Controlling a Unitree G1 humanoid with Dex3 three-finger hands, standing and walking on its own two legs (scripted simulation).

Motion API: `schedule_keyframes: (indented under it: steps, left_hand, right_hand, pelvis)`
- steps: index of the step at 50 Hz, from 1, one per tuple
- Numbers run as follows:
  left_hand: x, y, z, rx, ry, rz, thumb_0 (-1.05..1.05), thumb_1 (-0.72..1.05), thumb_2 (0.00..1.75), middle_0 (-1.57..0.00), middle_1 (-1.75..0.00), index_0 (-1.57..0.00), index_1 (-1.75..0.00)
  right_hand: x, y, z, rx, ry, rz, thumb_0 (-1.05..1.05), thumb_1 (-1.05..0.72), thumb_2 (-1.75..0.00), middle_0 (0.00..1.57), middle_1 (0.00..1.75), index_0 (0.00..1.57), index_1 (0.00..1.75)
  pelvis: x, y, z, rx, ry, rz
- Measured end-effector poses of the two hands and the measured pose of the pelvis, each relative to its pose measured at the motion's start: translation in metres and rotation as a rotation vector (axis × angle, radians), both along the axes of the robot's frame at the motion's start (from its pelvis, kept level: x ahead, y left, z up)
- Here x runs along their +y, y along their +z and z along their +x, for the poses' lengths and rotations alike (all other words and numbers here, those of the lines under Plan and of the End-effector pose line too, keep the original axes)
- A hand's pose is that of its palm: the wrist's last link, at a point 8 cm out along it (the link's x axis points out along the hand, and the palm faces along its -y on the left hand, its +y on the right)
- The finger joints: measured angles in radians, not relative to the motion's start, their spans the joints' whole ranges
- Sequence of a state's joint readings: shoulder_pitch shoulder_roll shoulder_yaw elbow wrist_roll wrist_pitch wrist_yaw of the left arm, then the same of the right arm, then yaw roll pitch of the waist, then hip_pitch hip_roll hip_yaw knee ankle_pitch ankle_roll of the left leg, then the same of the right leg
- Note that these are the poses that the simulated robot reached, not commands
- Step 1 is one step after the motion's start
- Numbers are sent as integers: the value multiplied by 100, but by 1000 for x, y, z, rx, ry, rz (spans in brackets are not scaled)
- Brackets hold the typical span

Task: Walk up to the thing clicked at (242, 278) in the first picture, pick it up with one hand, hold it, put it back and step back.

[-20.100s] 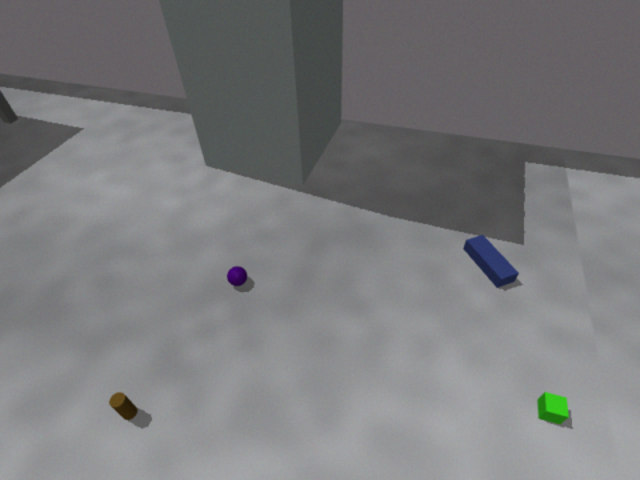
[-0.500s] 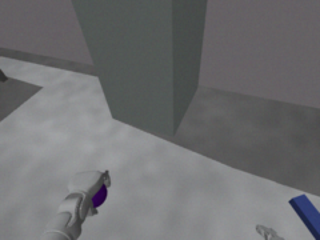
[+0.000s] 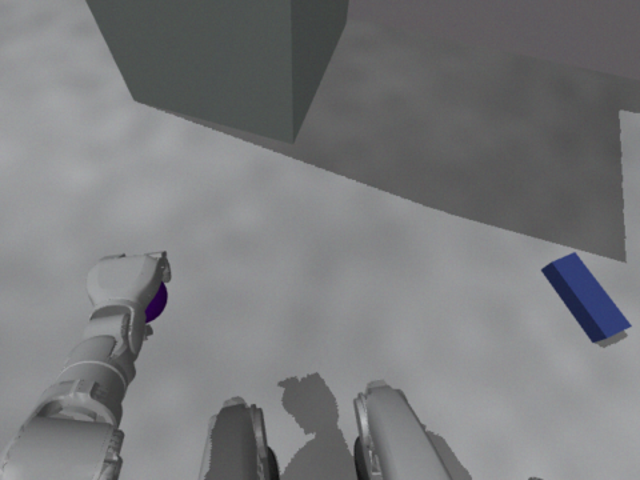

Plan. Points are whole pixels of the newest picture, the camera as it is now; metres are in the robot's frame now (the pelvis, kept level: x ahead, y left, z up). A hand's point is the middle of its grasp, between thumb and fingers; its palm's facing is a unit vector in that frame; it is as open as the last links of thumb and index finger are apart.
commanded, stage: crouch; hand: left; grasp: from above
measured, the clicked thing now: (138, 297) +0.43 +0.23 -0.13
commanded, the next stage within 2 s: lower in 1.24 s
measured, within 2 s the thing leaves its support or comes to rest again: neither
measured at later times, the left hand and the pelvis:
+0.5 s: hand (169, 328) +0.43 +0.24 -0.31, palm faces -0.44 -0.02 -0.90, open 9.6 cm; pelvis -0.01 -0.01 -0.14, yaw -2 degrees
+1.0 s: hand (178, 333) +0.44 +0.24 -0.38, palm faces -0.47 -0.02 -0.88, open 9.6 cm; pelvis -0.02 -0.01 -0.21, yaw -4 degrees
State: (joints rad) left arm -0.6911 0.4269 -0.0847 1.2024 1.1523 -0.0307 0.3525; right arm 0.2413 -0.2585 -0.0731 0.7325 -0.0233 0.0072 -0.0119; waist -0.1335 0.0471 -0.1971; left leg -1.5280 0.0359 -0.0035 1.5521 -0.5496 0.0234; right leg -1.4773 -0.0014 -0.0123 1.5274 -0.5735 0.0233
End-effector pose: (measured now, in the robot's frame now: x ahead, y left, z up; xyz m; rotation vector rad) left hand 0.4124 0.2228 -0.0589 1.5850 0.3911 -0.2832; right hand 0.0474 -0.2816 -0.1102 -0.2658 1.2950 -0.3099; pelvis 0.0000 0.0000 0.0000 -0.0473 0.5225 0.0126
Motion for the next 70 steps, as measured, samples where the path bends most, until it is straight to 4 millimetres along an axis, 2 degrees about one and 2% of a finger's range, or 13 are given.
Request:
schedule_keyframes:
  steps: [6, 12, 18, 25, 33, 43, 56, 70]
  left_hand:
    - [5, -58, 2, 44, 14, -6, 0, -1, 73, -52, -87, -59, -86]
    - [8, -112, 5, 67, 4, -32, 0, -1, 72, -53, -87, -60, -84]
    - [10, -155, 13, 47, -15, -42, 0, -2, 72, -55, -85, -62, -83]
    - [15, -189, 24, 32, 13, -41, 0, -2, 70, -56, -84, -64, -82]
    - [15, -218, 28, 56, 30, -47, 0, -3, 68, -58, -83, -65, -80]
    - [15, -248, 33, 51, 18, -54, 0, -1, 64, -59, -82, -66, -78]
    - [16, -273, 37, 58, 22, -44, 0, -1, 64, -59, -81, -66, -78]
    - [19, -292, 44, 53, 23, -49, 0, -2, 65, -59, -81, -66, -78]
  right_hand:
    - [15, -52, -19, 40, 0, 34, 1, -90, -90, 20, 30, 20, 30]
    - [20, -91, -19, 58, 36, 47, 1, -90, -90, 21, 30, 20, 30]
    - [12, -118, -8, 72, 91, 34, 1, -90, -90, 21, 30, 20, 30]
    - [2, -138, 6, 70, 136, 18, 1, -91, -90, 20, 30, 20, 30]
    - [-2, -158, 6, 82, 144, 24, 1, -91, -90, 20, 30, 20, 30]
    - [1, -186, -17, 131, 130, 46, 1, -92, -90, 20, 30, 20, 30]
    - [4, -215, -42, 177, 127, 67, 1, -91, -90, 20, 30, 20, 30]
    - [-2, -228, -42, 188, 153, 49, 1, -91, -90, 20, 30, 20, 30]
  pelvis:
    - [2, -45, -12, 53, 0, -9]
    - [0, -84, -16, 99, 0, -20]
    - [-3, -116, -14, 137, -2, -31]
    - [-6, -141, -12, 150, -9, -40]
    - [-7, -163, -12, 145, -24, -42]
    - [-7, -192, -17, 127, -36, -47]
    - [-9, -222, -23, 101, -44, -48]
    - [-10, -241, -23, 82, -57, -59]
